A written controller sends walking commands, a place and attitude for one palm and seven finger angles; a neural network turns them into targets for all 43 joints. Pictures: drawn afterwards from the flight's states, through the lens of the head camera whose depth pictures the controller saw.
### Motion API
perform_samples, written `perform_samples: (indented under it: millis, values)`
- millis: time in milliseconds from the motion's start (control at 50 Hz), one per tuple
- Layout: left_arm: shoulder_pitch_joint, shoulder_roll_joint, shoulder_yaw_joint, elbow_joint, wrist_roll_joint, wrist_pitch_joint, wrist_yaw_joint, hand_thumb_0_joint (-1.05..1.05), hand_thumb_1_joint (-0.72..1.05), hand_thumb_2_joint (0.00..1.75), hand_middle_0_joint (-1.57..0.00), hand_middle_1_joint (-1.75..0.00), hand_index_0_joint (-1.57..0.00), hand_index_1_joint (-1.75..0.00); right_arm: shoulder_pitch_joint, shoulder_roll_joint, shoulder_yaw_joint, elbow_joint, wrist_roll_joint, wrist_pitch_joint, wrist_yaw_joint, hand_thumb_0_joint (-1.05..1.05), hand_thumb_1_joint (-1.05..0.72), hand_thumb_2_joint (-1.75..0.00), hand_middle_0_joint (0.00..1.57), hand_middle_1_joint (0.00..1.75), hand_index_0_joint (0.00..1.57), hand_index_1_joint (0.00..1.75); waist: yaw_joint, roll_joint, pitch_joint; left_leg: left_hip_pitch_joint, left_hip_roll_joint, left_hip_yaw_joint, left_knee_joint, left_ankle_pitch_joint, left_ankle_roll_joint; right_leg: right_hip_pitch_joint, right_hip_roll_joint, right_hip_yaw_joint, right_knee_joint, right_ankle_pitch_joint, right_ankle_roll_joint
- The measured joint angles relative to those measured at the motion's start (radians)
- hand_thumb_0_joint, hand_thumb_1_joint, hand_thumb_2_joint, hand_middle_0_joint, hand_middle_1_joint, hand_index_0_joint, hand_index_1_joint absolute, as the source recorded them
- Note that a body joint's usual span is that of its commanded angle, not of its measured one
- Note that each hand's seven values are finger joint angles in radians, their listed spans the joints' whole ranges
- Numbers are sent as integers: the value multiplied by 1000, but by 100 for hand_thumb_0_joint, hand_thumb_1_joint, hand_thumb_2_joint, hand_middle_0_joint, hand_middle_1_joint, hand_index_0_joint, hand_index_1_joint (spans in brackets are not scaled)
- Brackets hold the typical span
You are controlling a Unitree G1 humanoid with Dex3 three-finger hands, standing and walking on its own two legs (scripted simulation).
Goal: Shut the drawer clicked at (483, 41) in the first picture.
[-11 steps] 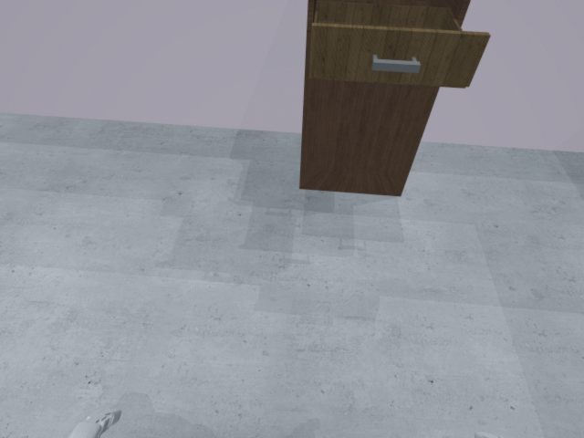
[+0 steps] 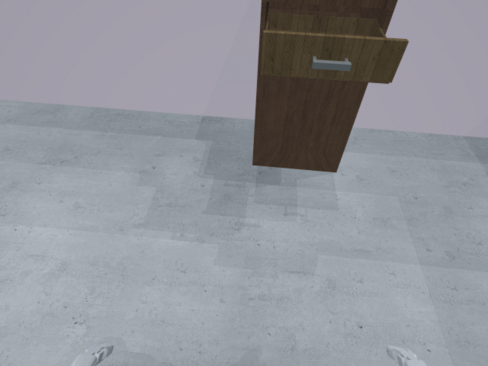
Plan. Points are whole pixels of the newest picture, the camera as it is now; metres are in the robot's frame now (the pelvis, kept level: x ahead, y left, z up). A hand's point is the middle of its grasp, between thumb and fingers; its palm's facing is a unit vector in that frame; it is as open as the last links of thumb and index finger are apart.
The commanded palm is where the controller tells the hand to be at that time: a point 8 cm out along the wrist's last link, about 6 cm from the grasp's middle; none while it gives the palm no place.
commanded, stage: stand and wait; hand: left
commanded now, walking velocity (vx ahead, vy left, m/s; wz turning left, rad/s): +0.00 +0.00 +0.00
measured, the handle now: (330, 62) +1.00 -0.23 +0.04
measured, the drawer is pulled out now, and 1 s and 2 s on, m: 0.30 0.30 0.30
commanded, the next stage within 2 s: look at it before walking up in 0.80 s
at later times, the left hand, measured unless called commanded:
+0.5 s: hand out of the picture +0.05 +0.23 -0.15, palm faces -0.02 -0.94 -0.34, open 7.4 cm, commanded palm none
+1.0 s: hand out of the picture +0.04 +0.22 -0.15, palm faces -0.03 -0.95 -0.32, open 7.4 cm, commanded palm none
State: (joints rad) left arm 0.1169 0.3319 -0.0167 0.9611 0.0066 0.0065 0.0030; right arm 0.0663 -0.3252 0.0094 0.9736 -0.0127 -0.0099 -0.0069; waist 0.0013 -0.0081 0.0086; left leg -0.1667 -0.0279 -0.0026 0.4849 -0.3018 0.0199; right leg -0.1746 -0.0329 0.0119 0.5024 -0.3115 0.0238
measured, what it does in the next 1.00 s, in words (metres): stands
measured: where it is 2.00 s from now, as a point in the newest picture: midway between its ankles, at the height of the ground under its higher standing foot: outside the picture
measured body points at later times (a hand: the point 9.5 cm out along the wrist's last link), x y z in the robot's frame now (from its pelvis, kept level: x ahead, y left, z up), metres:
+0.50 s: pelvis -0.02 -0.02 +0.01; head -0.03 -0.02 +0.46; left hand +0.05 +0.28 -0.12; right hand +0.05 -0.32 -0.13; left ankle -0.03 +0.11 -0.74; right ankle -0.03 -0.14 -0.74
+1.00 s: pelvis -0.04 -0.02 +0.01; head -0.04 -0.02 +0.46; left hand +0.04 +0.27 -0.12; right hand +0.03 -0.32 -0.13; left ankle -0.03 +0.11 -0.74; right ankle -0.03 -0.14 -0.74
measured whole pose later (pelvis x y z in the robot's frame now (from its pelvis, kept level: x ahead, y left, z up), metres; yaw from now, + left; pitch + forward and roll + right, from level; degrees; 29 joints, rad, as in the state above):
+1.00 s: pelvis -0.04 -0.02 +0.01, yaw +0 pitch -2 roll +0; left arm 0.14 0.34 -0.01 1.08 0.01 0.00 -0.01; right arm 0.14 -0.34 0.01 1.12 -0.01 -0.01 0.00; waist -0.01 -0.01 0.03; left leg -0.15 0.01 -0.01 0.38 -0.19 -0.02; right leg -0.16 0.00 0.00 0.39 -0.20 -0.01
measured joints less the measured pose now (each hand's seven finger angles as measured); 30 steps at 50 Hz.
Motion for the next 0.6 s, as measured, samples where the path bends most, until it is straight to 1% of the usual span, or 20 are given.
perform_samples:
  millis: [140, 320, 600]
  values:
    - [21, 2, 3, 31, 0, 2, -2, 1, 91, 90, -20, -30, -21, -30, 11, -4, -2, 32, 2, 2, -1, 1, -90, -90, 21, 30, 20, 30, 3, -2, 11, 11, 7, -5, -30, 25, -8, 10, 7, -5, -27, 22, -7]
    - [43, 12, 8, 78, -1, 2, -4, 1, 91, 90, -20, -30, -21, -30, 44, -19, -4, 82, 5, 7, -2, 1, -90, -90, 20, 30, 20, 30, 1, 3, 25, 20, 18, -10, -59, 53, -19, 20, 17, -10, -56, 50, -17]
    - [25, 11, 8, 111, -2, -6, -7, 1, 91, 90, -20, -30, -21, -29, 65, -20, -1, 128, 7, 5, 2, 1, -90, -90, 20, 30, 20, 30, -6, 12, 19, 25, 30, -12, -94, 93, -31, 21, 29, -13, -87, 89, -28]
